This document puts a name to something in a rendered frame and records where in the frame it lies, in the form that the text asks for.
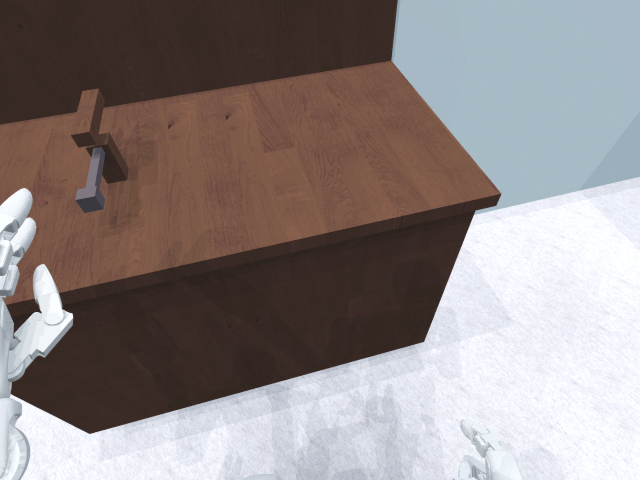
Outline tap lever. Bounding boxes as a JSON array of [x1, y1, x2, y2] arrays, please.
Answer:
[[75, 147, 105, 213]]

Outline robot right hand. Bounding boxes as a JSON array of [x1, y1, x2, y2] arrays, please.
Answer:
[[453, 419, 524, 480]]

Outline robot left forearm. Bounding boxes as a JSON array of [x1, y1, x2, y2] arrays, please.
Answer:
[[0, 398, 30, 480]]

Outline robot left hand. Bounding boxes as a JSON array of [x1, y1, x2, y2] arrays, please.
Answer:
[[0, 188, 73, 399]]

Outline counter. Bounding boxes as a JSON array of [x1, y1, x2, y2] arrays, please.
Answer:
[[0, 0, 501, 434]]

